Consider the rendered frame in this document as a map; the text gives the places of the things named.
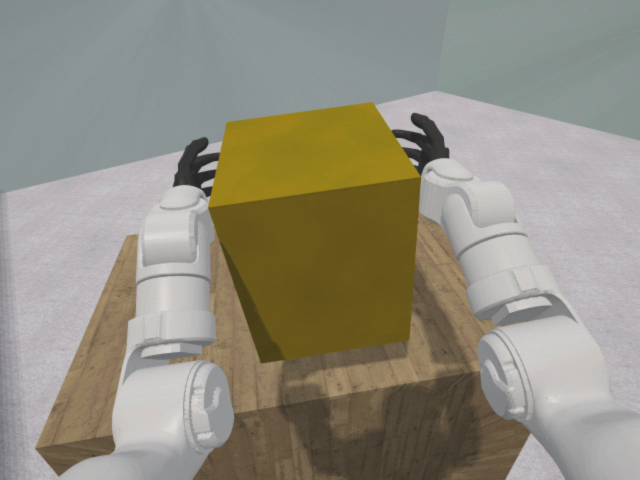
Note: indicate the right robot upper arm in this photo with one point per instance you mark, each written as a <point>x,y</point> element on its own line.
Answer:
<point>549,375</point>

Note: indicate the left robot upper arm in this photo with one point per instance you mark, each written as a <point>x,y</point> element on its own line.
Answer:
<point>167,420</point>

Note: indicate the right robot forearm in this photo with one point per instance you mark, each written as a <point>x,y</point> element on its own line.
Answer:
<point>506,282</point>

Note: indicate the robot left hand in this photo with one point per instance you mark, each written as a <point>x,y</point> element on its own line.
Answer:
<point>189,166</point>

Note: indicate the left robot forearm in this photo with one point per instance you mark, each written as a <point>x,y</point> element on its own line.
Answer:
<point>173,318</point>

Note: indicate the robot right hand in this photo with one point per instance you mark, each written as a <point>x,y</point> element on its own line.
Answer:
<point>432,144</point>

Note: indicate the pedestal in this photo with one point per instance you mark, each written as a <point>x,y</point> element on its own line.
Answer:
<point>410,410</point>

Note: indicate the carton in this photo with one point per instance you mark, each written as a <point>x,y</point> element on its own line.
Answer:
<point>317,213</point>

